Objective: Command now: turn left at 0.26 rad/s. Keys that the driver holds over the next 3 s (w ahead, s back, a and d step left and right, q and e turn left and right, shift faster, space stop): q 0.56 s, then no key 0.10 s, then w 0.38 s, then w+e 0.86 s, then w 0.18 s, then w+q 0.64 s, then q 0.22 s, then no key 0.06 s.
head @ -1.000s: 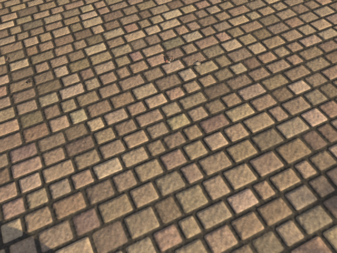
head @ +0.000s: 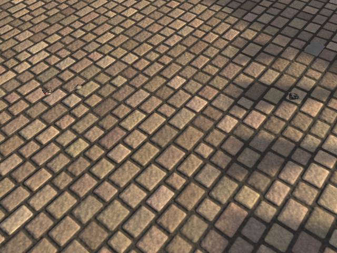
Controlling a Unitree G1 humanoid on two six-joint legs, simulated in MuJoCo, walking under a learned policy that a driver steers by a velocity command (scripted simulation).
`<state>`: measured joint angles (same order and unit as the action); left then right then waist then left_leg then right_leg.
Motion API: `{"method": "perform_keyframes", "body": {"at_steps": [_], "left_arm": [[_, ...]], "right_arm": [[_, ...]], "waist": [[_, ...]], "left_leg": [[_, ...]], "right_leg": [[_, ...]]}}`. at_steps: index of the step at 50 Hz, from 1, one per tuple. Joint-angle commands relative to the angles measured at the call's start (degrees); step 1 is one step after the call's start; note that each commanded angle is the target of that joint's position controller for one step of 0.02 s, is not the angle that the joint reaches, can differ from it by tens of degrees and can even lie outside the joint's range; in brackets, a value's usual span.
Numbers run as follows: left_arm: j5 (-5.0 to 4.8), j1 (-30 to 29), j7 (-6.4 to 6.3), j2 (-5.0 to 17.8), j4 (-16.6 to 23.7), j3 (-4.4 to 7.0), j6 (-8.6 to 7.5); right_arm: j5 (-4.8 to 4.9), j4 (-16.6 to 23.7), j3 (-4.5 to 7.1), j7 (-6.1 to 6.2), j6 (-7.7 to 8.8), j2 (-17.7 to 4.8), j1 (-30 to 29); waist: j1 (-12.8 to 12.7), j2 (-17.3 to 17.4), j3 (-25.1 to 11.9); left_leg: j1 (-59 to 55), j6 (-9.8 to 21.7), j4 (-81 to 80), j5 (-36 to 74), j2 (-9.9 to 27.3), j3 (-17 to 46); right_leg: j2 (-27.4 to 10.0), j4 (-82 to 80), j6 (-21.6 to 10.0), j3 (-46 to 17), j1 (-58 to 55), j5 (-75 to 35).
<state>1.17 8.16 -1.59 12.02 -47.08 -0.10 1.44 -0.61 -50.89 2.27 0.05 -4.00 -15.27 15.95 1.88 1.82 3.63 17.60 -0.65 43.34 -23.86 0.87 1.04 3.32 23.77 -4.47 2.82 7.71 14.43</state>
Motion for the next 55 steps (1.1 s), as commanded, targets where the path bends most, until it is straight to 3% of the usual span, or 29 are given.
{"method": "perform_keyframes", "body": {"at_steps": [1, 5, 7, 8, 9, 10, 11, 13, 15, 18, 27, 33, 34, 35, 36, 37, 38, 39, 40, 42, 45, 51, 55], "left_arm": [[0.01, 2.7, -0.63, 11.7, 1.3, 3.45, 0.01], [0.15, 1.6, -0.76, 11.7, 1.0, 4.08, 0.09], [-0.14, 0.1, -0.74, 12.3, 0.9, 4.51, 0.39], [-0.08, 0.6, -0.64, 12.4, 0.7, 4.74, 0.45], [0.07, 1.3, -0.34, 10.3, 1.9, 4.42, 0.52], [-0.39, -3.4, -0.98, 7.3, 5.1, 3.52, 1.14], [0.19, -2.7, -1.25, 8.3, 4.3, 3.56, 1.63], [-0.62, -0.9, -0.60, 9.4, 2.6, 3.97, 1.47], [0.48, 0.1, 0.14, 10.7, 2.2, 4.34, 1.28], [0.05, 0.1, 0.56, 9.8, 2.8, 4.13, 1.46], [-0.47, -2.9, -0.18, 10.3, 5.7, 3.79, 1.03], [-1.14, 2.0, -0.66, 10.0, 5.6, 3.25, -0.05], [-0.74, 4.9, -0.66, 9.3, 4.9, 3.04, -0.44], [-0.04, 6.2, -0.89, 9.5, 4.5, 2.99, -0.95], [0.95, 6.4, -1.25, 12.6, 5.2, 3.16, -1.32], [1.39, 6.7, -0.79, 19.3, 5.1, 4.73, -1.22], [1.45, 7.2, -0.17, 18.1, 3.8, 4.89, -1.22], [0.74, 4.8, 0.37, 13.7, 3.7, 3.78, -1.58], [0.38, 3.3, 0.65, 11.8, 3.7, 3.29, -2.02], [0.08, 5.5, 0.61, 11.0, 2.4, 3.16, -3.16], [-0.36, 10.3, 1.11, 11.4, -0.2, 3.65, -4.62], [-0.10, 16.8, 1.47, 11.1, -3.6, 4.06, -5.48], [0.07, 18.2, 1.80, 11.7, -4.8, 4.29, -5.59]], "right_arm": [[0.09, 4.0, 1.17, 0.22, 1.01, -5.1, -2.2], [0.44, 4.5, 1.06, -0.07, 1.47, -3.8, -1.5], [0.46, 4.4, 0.98, -0.26, 2.02, -3.1, 0.5], [0.15, 4.7, 1.20, -0.23, 2.58, -4.3, 0.9], [-0.97, 5.1, 2.49, 0.05, 3.34, -10.1, 2.3], [-0.31, 4.5, 4.15, -0.02, 3.37, -15.9, 5.2], [-0.09, 3.8, 3.85, 0.07, 3.33, -13.7, 7.0], [0.38, 5.8, 2.99, 0.59, 2.56, -9.5, -1.3], [0.62, 7.0, 2.69, 0.83, 2.32, -8.3, -3.8], [0.69, 6.5, 3.23, 0.52, 2.55, -9.5, -0.9], [-0.37, 7.4, 4.27, 0.45, 2.03, -12.0, 0.1], [-0.50, 8.0, 3.84, 0.27, 1.63, -11.1, -4.3], [-0.08, 7.8, 3.65, 0.40, 1.47, -10.7, -5.0], [0.19, 7.8, 3.00, 0.55, 1.53, -8.9, -4.7], [-0.09, 8.1, 1.51, 0.45, 1.79, -3.3, -1.8], [-0.82, 8.7, 2.08, 0.86, 2.11, -6.4, -2.7], [-1.63, 8.8, 2.71, 0.94, 2.49, -9.2, -3.6], [-1.53, 7.6, 2.81, 0.37, 2.92, -9.5, -3.3], [-1.41, 6.4, 2.63, -0.37, 3.25, -8.8, -1.9], [-2.23, 5.1, 2.43, -1.65, 3.87, -8.3, -1.6], [-2.08, 5.8, 1.73, -2.56, 4.48, -6.6, -5.9], [-1.56, 8.1, 0.21, -2.95, 5.50, -3.8, -15.4], [-1.19, 9.2, -0.10, -2.58, 6.17, -3.8, -16.8]], "waist": [[-3.0, -7.5, -1.6], [-2.3, -7.4, -3.1], [-0.3, -6.9, -4.0], [0.5, -4.6, -4.0], [-0.2, 6.6, -5.3], [1.9, 15.0, -2.9], [1.5, 6.6, -3.8], [-2.0, 1.8, -0.9], [-2.4, 3.6, -2.8], [-1.5, 2.2, -4.7], [0.4, 4.9, -4.4], [-1.8, 6.0, -6.2], [-3.6, 4.8, -7.2], [-4.3, 1.5, -6.9], [-3.0, -11.8, -7.7], [-3.9, -14.1, -3.8], [-3.0, -11.2, -0.4], [-1.6, -9.0, 2.4], [-0.7, -9.3, 2.9], [-1.5, -10.0, 1.0], [-3.1, -8.6, 0.7], [-6.7, -8.8, 1.5], [-6.0, -8.9, 2.1]], "left_leg": [[3.7, 0.7, 1.3, -3.2, -0.3, -1.5], [1.4, 2.1, -2.9, -3.5, -0.7, -3.2], [-4.1, 3.3, -12.6, 3.8, -1.6, -4.1], [-8.0, 4.5, -20.4, 11.6, -0.7, -0.6], [-14.3, 7.5, -26.6, 23.2, 9.5, 15.3], [-14.2, 17.2, -26.5, 46.5, 21.0, 29.7], [-14.2, 20.3, -25.7, 45.7, 20.4, 27.4], [-11.4, 16.3, -26.1, 35.2, 12.6, 18.6], [-13.6, 14.3, -25.5, 37.5, 8.9, 15.9], [-15.9, 14.2, -24.6, 38.4, 8.3, 16.2], [-12.9, 14.6, -23.0, 31.7, 7.8, 24.6], [-8.2, 11.1, -19.5, 37.4, 6.1, 26.3], [-5.7, 9.4, -18.8, 27.2, 4.2, 26.0], [-0.4, 7.1, -16.7, 11.9, 1.2, 24.5], [6.5, 4.3, -4.4, -7.0, -5.8, 16.0], [15.4, 3.9, 4.3, -9.9, -12.7, 9.3], [16.0, 4.0, 10.5, -7.0, -8.2, 10.9], [16.1, 3.7, 12.0, -2.6, -6.7, 10.9], [15.4, 2.7, 12.3, 0.9, -5.9, 9.7], [15.5, 1.7, 14.1, 5.2, -5.2, 6.5], [19.5, 0.6, 12.2, 8.7, -2.5, 3.1], [18.3, -0.8, -1.7, 10.1, 0.6, -2.4], [9.8, 0.9, -9.4, 8.3, -0.7, -4.0]], "right_leg": [[-18.8, -4.5, -9.1, -11.2, -2.6, -25.2], [-19.8, -1.5, -9.0, -10.2, -3.2, -28.9], [-18.4, 2.5, -6.2, -7.3, -1.1, -26.6], [-16.4, 6.4, -3.0, -5.1, 2.0, -20.3], [-10.1, 19.7, 1.2, 0.8, 10.6, -6.3], [1.1, 28.2, 3.9, 2.1, 22.4, 21.7], [-1.6, 36.7, 4.1, -3.9, 22.4, 22.5], [-3.5, 38.2, 4.7, -5.5, 23.4, 13.1], [-3.3, 38.2, 5.8, -4.9, 23.4, 8.6], [-3.1, 36.1, 7.2, -4.8, 23.9, 7.2], [-1.9, 24.6, 7.0, -6.1, 21.4, 8.4], [-0.7, 10.5, 4.5, -5.2, 7.7, 6.6], [-0.6, 2.5, 3.9, -4.5, 1.7, 2.4], [-3.0, -4.9, 3.0, -7.2, -4.6, 2.0], [-16.3, -12.4, 0.5, -23.4, -9.8, 14.9], [-23.7, -17.2, -5.5, -38.2, -4.9, 26.1], [-24.2, -17.9, -8.4, -40.0, 0.0, 32.3], [-20.8, -18.3, -7.3, -35.1, 1.7, 30.6], [-17.3, -18.5, -5.4, -29.3, 1.0, 25.4], [-13.8, -17.9, -4.7, -22.8, -2.2, 16.6], [-13.9, -17.9, -6.1, -20.4, -6.4, 11.4], [-14.8, -17.6, -7.9, -17.1, -7.3, 3.4], [-15.4, -13.9, -8.3, -17.6, -2.6, -4.4]]}}
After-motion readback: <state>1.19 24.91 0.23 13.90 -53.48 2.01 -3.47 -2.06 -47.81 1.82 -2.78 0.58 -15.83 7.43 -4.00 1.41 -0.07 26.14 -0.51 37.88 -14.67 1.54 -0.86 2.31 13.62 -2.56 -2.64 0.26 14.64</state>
